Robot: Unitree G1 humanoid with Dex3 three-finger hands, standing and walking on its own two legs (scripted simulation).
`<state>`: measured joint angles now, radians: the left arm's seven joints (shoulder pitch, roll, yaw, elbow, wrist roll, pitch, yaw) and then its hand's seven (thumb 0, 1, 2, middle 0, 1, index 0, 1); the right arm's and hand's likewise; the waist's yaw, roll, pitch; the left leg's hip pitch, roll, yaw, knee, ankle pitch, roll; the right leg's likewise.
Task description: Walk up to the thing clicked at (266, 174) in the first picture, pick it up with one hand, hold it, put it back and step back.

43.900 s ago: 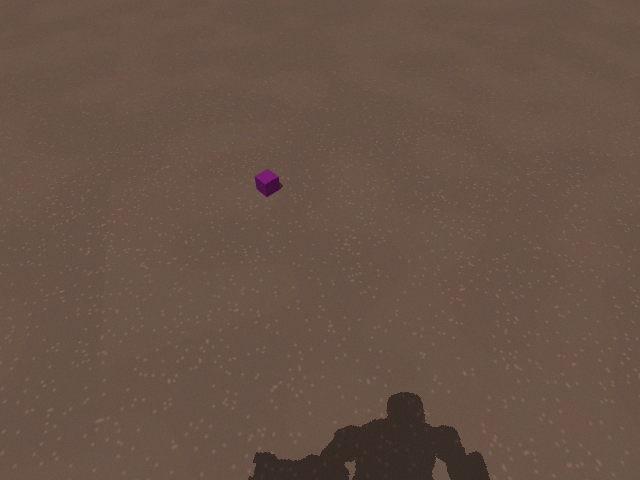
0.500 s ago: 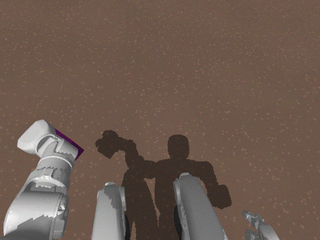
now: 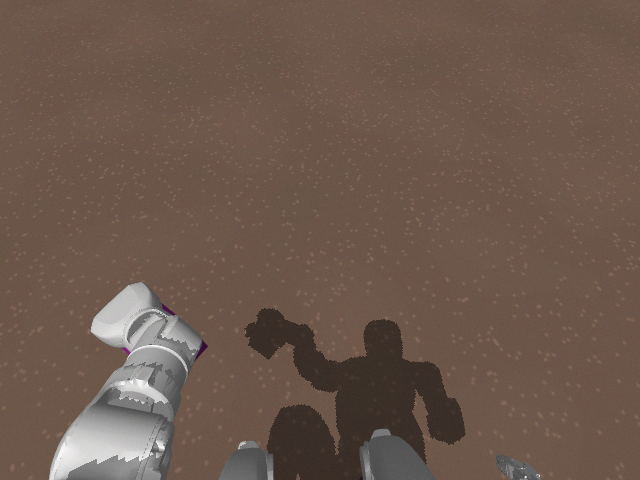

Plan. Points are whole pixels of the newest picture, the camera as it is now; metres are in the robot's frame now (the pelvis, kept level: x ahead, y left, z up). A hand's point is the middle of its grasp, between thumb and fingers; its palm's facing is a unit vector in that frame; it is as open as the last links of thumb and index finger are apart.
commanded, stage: lift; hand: left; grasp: from above
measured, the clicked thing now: (163, 343) +0.35 +0.23 -0.13
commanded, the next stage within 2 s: hold in 0.32 s
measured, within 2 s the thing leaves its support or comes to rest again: neither
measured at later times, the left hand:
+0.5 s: hand (135, 324) +0.34 +0.23 -0.02, palm faces -0.27 -0.38 -0.88, open 10.5 cm
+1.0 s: hand (124, 310) +0.35 +0.23 +0.01, palm faces -0.25 -0.38 -0.89, open 10.5 cm
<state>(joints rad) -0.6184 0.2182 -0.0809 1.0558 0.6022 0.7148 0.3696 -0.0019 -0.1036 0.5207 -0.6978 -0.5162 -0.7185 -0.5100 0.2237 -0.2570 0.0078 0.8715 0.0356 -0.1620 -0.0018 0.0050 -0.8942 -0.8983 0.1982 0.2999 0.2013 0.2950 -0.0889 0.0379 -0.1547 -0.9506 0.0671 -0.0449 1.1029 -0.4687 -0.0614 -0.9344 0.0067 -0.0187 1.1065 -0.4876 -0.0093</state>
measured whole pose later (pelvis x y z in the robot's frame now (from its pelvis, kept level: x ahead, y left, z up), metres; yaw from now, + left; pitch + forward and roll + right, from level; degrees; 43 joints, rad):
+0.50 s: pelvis +0.02 +0.01 +0.05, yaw +0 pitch +11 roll +0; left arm -0.63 0.16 -0.09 1.13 0.57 0.76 0.42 0.00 -0.09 0.51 -0.69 -0.50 -0.72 -0.49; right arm 0.23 -0.26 0.00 0.88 0.02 -0.14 0.05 0.01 -0.88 -0.89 0.20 0.30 0.20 0.29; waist -0.06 0.02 -0.11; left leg -0.62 0.05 0.00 0.79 -0.36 -0.04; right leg -0.62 -0.01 0.01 0.80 -0.38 0.01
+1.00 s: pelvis +0.03 +0.01 +0.06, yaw -1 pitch +8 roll +1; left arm -0.61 0.14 -0.13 1.06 0.57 0.81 0.39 0.00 -0.09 0.51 -0.69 -0.50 -0.72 -0.49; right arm 0.20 -0.26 0.01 0.86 0.02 -0.14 0.08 0.01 -0.89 -0.90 0.20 0.30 0.20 0.29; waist -0.03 0.02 -0.09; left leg -0.48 0.04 0.01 0.69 -0.34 -0.04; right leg -0.49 -0.02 0.02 0.71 -0.36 0.01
